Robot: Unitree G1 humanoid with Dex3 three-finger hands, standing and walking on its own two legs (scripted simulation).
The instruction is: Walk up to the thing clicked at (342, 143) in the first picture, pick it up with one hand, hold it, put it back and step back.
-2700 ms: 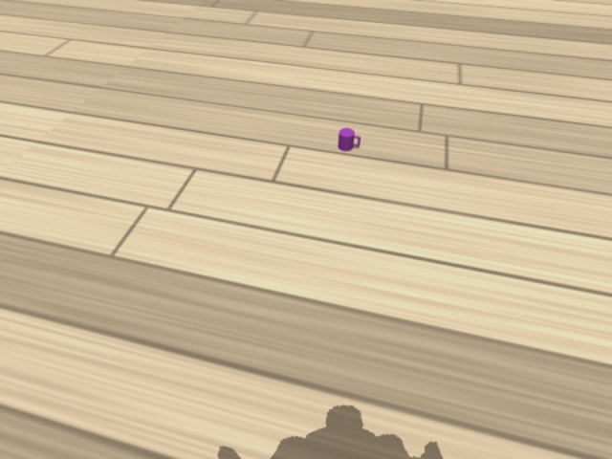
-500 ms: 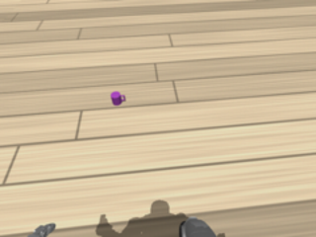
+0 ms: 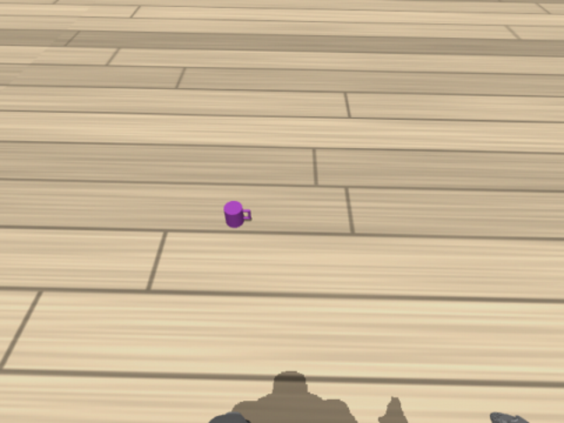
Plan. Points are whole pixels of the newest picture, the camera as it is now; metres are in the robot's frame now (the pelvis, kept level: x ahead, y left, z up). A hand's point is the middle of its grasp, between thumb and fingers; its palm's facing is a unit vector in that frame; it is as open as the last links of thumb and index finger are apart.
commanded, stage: walk up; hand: left
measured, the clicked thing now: (237, 214) +1.05 +0.24 -0.71
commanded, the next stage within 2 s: none
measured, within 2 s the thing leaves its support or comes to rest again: neither
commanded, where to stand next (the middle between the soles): +0.59 +0.02 m, yaw +0 degrees
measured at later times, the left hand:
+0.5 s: hand (153, 317) +0.30 +0.25 -0.11, palm faces -0.04 -0.90 -0.43, open 7.3 cm
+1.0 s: hand (150, 274) +0.41 +0.30 -0.15, palm faces -0.03 -0.93 -0.36, open 7.4 cm
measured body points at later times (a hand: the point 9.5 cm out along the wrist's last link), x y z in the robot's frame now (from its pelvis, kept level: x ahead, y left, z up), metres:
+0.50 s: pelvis +0.21 -0.03 +0.00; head +0.23 -0.05 +0.45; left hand +0.31 +0.30 -0.08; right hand +0.23 -0.35 -0.13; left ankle +0.12 +0.11 -0.68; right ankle +0.29 -0.14 -0.72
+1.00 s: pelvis +0.38 +0.02 +0.00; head +0.40 +0.04 +0.45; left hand +0.41 +0.35 -0.12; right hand +0.47 -0.30 -0.08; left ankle +0.44 +0.13 -0.72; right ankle +0.36 -0.12 -0.66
